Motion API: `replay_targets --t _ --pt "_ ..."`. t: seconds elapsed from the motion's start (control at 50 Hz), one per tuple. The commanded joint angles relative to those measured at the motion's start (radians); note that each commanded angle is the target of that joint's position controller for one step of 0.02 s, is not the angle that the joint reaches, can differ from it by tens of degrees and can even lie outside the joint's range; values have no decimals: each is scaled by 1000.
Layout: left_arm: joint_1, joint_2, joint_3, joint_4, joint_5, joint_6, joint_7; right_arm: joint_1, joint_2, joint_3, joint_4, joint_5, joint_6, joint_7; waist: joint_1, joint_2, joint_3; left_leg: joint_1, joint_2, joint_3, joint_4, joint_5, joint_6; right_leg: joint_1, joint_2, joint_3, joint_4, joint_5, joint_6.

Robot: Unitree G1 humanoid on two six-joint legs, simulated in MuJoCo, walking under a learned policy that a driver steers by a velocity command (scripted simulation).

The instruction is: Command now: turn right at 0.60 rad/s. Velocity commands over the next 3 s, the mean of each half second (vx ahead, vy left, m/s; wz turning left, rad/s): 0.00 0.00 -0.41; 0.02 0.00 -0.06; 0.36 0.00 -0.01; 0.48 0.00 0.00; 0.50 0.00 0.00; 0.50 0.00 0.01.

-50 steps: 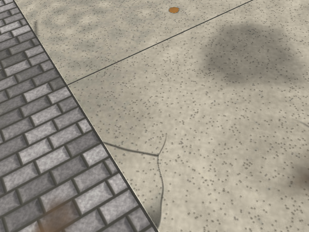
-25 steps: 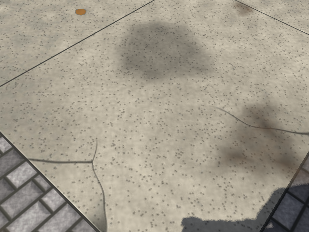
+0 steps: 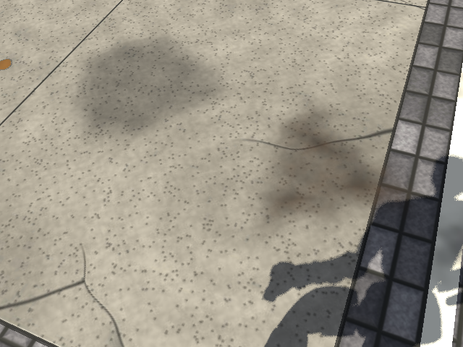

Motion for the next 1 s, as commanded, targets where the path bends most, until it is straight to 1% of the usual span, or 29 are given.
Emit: replay_targets --t 0.02,0.1,0.18,0.22,0.24,0.26,0.28,0.3,0.32,0.34,0.36,0.38,0.4,0.44,0.5,0.54,0.58,0.6,0.62,0.64,0.66,0.68,0.7,0.74,0.8,0.9,0.92,0.96,1.0 --pt "51 172 50 -42 6 -10 6 -38 -77 -18 -76 0 -10 -7 31 -158 -90 -102 -11 -12 -58 -11 -1 152 -255 291 -88 265 -147" --pt "61 186 56 -38 14 -8 5 -68 -72 -13 -88 6 -19 -13 37 -149 -97 -47 -36 -26 -142 -31 15 121 -250 358 -60 268 -154" --pt "33 188 60 -37 18 -4 1 -54 -73 -6 -92 18 -31 -20 22 -159 -116 69 -67 -29 -247 -47 37 83 -233 407 -28 354 -137" --pt "6 174 55 -34 15 -2 2 -12 -69 -2 -82 24 -38 -26 2 -169 -126 178 -75 -22 -360 -26 52 51 -216 413 -9 394 -107" --pt "-13 165 51 -31 9 0 4 22 -60 1 -71 23 -43 -30 -23 -161 -126 260 -74 -17 -477 43 60 20 -193 406 9 361 -77" --pt "-24 149 44 -28 -1 0 10 52 -57 3 -60 14 -51 -38 -46 -139 -121 362 -51 -24 -630 151 71 -39 -159 385 37 251 -31" --pt "16 95 29 -28 -5 -4 13 30 -108 -3 -70 -1 -58 -47 -16 4 -128 437 112 -191 -734 124 103 -121 -87 297 149 3 28" --pt "77 59 19 -33 -3 -7 18 -49 -183 -9 -109 0 -57 -43 25 175 -115 453 327 -454 -788 227 190 -253 86 109 300 -314 67" --pt "58 154 45 -17 24 0 24 5 -184 -18 -81 2 -53 -31 -6 136 -107 329 359 -465 -745 313 291 -208 61 64 468 -396 76" --pt "52 157 49 -5 23 2 22 -13 -121 1 -75 10 -56 -22 15 76 -76 291 312 -404 -739 330 295 -193 40 80 536 -350 80" --pt "54 138 45 17 19 5 16 -60 -80 11 -75 12 -60 -18 30 56 -43 258 245 -307 -734 322 267 -178 25 78 572 -287 91" --pt "61 126 42 30 15 9 8 -84 -71 15 -79 6 -62 -20 36 87 -52 274 192 -243 -726 338 238 -174 28 64 590 -248 101" --pt "69 115 38 39 14 12 2 -79 -67 18 -71 6 -65 -24 33 115 -58 301 171 -208 -713 414 234 -180 29 53 586 -239 112" --pt "43 94 26 51 8 16 0 -36 -64 20 -46 7 -69 -24 11 102 -74 358 158 -175 -688 498 235 -173 21 31 516 -243 127" --pt "-3 61 4 65 4 22 5 4 -71 19 -12 6 -69 -19 -17 116 -89 402 156 -171 -664 492 238 -111 -18 -25 320 -263 130" --pt "-16 59 -4 81 -3 23 13 24 -88 13 10 0 -62 -12 -30 143 -91 399 153 -182 -648 507 239 -50 -28 -75 192 -260 116" --pt "15 51 -10 112 -5 17 22 25 -92 11 30 4 -56 -9 -5 129 -92 379 143 -181 -613 548 218 37 -33 -99 2 -129 93" --pt "32 48 -15 127 0 8 28 25 -89 12 40 7 -56 -9 11 103 -94 339 138 -175 -596 555 186 122 -53 -81 -129 19 80" --pt "25 78 -13 132 12 -4 36 38 -72 17 44 8 -64 -8 5 60 -121 283 132 -177 -591 504 145 215 -113 2 -153 97 65" --pt "7 136 -7 128 24 -17 43 51 -44 25 31 15 -73 -2 -23 -49 -148 227 85 -125 -557 395 108 261 -226 126 -124 201 33" --pt "-48 115 -17 148 12 -23 37 52 -18 33 49 22 -68 -3 -53 -139 -111 321 22 -61 -628 193 98 106 -261 126 -85 259 -11" --pt "-75 73 -29 146 8 -30 31 33 -39 30 69 11 -63 -9 -40 -121 -87 352 23 -64 -638 198 92 83 -231 109 -86 187 -1" --pt "-71 70 -31 159 9 -34 32 22 -53 24 87 7 -61 -10 -24 -109 -57 341 25 -70 -638 234 93 79 -199 85 -87 148 17" --pt "-29 79 -33 199 7 -36 43 30 -64 19 112 9 -61 -8 -15 -109 -48 352 42 -75 -628 322 97 81 -176 67 -93 162 28" --pt "-14 69 -37 241 4 -37 45 49 -42 28 157 13 -63 -9 -17 -81 -51 346 46 -75 -641 318 90 101 -176 61 -95 168 25" --pt "-22 64 -43 293 4 -39 48 50 -30 33 221 11 -57 -13 -19 -53 -26 351 45 -75 -655 282 82 70 -176 65 -115 117 19" --pt "-7 66 -42 305 5 -39 48 57 -28 34 234 9 -57 -12 -15 -57 -47 357 30 -63 -645 196 83 74 -170 68 -130 2 11" --pt "31 115 -21 321 7 -28 46 40 -40 26 235 0 -53 -7 5 -111 -14 258 -38 -6 -529 -73 99 49 -178 133 -162 -390 -46" --pt "83 150 -2 335 10 -24 41 -14 -17 30 208 -14 -55 3 38 -182 80 83 -68 62 -372 -126 106 37 -295 307 -270 -644 -131"
Next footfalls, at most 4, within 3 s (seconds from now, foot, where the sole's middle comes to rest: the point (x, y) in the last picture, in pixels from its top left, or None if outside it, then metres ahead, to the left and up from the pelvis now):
0.28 left None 0.07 0.12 -0.78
0.62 right None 0.00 -0.08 -0.78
1.70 right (293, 346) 0.45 -0.08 -0.78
2.24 left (254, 239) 0.78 0.01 -0.78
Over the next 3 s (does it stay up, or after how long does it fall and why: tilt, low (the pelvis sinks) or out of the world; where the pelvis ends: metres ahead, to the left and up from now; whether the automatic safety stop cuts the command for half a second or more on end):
stays up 1.00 -0.15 0.00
